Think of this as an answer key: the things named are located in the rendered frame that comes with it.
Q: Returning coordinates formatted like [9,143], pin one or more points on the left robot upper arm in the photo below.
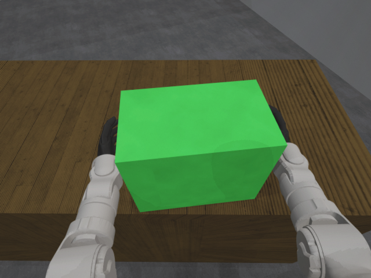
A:
[92,261]

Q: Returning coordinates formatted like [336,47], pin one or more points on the pedestal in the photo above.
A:
[52,114]

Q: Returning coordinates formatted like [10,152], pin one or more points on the left robot hand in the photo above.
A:
[107,141]

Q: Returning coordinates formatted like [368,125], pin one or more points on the right robot forearm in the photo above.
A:
[303,195]

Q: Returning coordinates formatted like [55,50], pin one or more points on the right robot upper arm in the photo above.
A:
[332,251]

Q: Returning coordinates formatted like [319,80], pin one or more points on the carton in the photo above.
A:
[192,145]

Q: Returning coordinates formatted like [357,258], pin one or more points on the right robot hand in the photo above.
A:
[281,123]

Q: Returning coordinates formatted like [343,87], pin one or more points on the left robot forearm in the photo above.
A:
[94,223]

